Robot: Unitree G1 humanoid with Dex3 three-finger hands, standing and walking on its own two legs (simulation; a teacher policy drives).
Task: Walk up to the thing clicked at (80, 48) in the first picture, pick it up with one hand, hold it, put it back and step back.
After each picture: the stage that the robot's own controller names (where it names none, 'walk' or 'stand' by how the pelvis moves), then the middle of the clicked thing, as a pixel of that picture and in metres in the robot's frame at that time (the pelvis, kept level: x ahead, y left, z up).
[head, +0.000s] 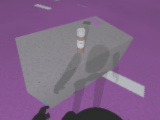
stand; (80, 42) +0.66 +0.13 +0.02
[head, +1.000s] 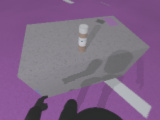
walk; (82, 39) +0.63 +0.11 +0.05
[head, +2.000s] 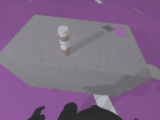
stand; (64, 42) +0.53 +0.24 +0.06
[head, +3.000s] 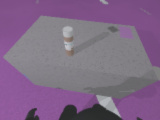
stand; (69, 43) +0.55 +0.20 +0.05
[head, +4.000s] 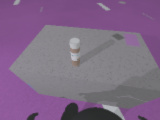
walk; (75, 53) +0.48 +0.16 +0.04
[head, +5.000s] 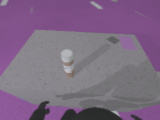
stand; (68, 65) +0.37 +0.17 +0.03
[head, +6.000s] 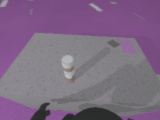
stand; (69, 70) +0.34 +0.16 +0.02
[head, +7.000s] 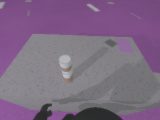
stand; (67, 70) +0.34 +0.17 +0.02
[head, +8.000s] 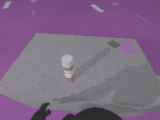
stand; (69, 70) +0.34 +0.16 +0.02
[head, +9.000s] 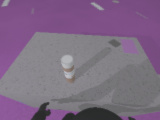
rise first; (69, 70) +0.34 +0.16 +0.02
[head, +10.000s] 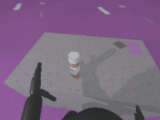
rise first; (74, 67) +0.37 +0.15 +0.03
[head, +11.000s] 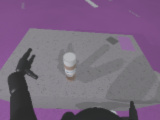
go down; (70, 68) +0.35 +0.13 +0.03
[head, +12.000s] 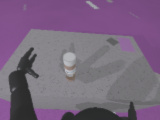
go down; (70, 68) +0.35 +0.14 +0.03
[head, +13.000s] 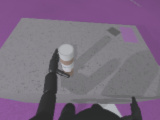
close; (67, 63) +0.35 +0.14 +0.08
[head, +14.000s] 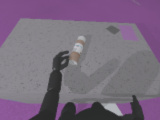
close; (77, 49) +0.53 +0.09 +0.00
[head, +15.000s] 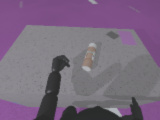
lift; (89, 56) +0.51 +0.00 -0.01
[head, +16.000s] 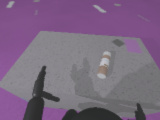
go down; (104, 64) +0.50 -0.09 -0.04
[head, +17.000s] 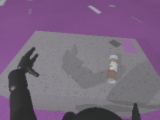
go down; (112, 67) +0.47 -0.18 -0.04
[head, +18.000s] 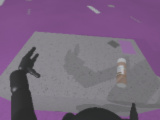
go down; (121, 71) +0.45 -0.26 -0.05
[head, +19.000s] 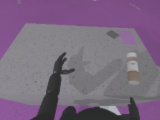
stand; (132, 67) +0.44 -0.33 -0.03
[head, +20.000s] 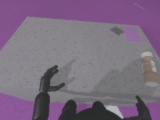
stand; (148, 67) +0.44 -0.41 +0.02
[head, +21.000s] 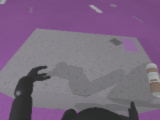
go down; (154, 78) +0.41 -0.48 -0.02
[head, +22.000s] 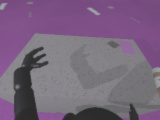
close in; out of the picture +0.38 -0.54 -0.05
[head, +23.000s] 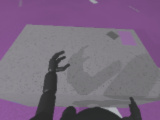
close; out of the picture +0.39 -0.65 -0.17
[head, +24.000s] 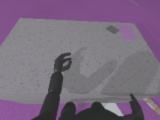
close; (151, 104) +0.28 -0.93 -0.68
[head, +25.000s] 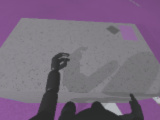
close; (156, 98) +0.36 -1.04 -0.68
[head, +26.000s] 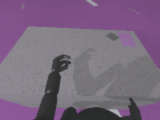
lift; out of the picture +0.44 -1.13 -0.70
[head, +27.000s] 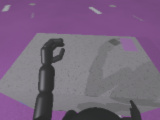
rise first; out of the picture +0.52 -1.22 -0.71
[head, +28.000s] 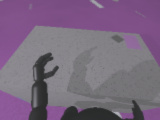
go down; out of the picture +0.57 -1.32 -0.70
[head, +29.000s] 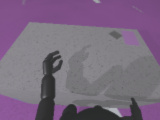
close; out of the picture +0.64 -1.39 -0.69
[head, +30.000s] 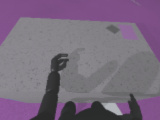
close; out of the picture +0.71 -1.45 -0.67
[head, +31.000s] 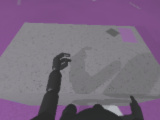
close; out of the picture +0.76 -1.51 -0.68
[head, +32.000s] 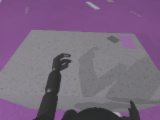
close; out of the picture +0.79 -1.57 -0.71
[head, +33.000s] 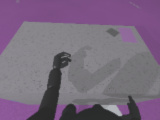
close; out of the picture +0.84 -1.61 -0.69
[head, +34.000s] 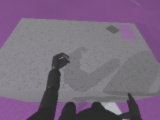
close; out of the picture +0.88 -1.66 -0.68
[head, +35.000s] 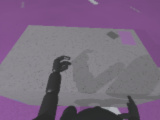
close; out of the picture +0.92 -1.69 -0.70
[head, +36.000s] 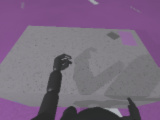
close; out of the picture +0.93 -1.73 -0.70
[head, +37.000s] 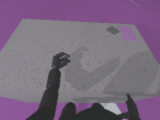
close; out of the picture +0.97 -1.76 -0.69
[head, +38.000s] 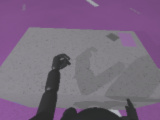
close; out of the picture +0.97 -1.77 -0.70
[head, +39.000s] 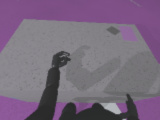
stand; out of the picture +0.99 -1.80 -0.69
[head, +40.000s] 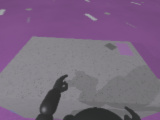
stand; out of the picture +0.96 -1.80 -0.69
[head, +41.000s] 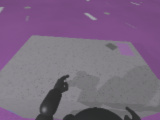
stand; out of the picture +0.99 -1.81 -0.69
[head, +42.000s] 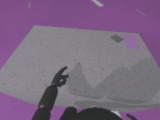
stand; out of the picture +0.97 -1.83 -0.71
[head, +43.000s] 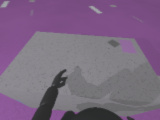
stand; out of the picture +0.89 -1.86 -0.73
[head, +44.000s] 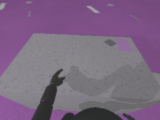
stand; out of the picture +0.99 -1.79 -0.74
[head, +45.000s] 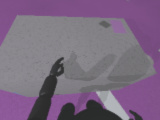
walk; out of the picture +1.14 -1.80 -0.73
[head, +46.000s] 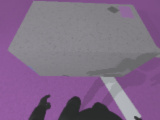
walk; out of the picture +1.39 -1.74 -0.72
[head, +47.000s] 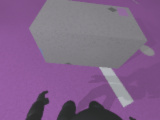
stand; out of the picture +1.56 -1.82 -0.72
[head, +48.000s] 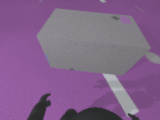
stand; out of the picture +1.46 -1.84 -0.74
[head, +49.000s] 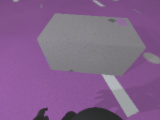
stand; out of the picture +1.47 -1.79 -0.75
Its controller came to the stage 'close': yes
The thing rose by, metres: 0.00
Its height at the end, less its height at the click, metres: -0.77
